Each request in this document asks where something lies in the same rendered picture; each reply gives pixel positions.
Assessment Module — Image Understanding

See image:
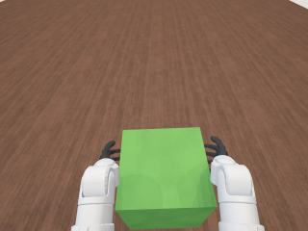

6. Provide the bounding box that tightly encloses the carton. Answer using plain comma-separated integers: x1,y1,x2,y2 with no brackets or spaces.
115,127,218,230

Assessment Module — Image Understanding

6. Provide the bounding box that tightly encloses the right robot hand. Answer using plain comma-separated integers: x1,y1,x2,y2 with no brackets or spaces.
204,136,228,172

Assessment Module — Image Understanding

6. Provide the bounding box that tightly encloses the robot right forearm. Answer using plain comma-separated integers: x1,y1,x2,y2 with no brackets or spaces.
210,155,265,231

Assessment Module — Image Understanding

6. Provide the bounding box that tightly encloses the left robot hand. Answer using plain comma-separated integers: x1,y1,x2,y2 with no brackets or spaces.
99,141,121,168

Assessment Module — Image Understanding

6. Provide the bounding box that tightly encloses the robot left forearm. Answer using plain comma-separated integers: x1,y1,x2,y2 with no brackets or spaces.
71,158,119,231

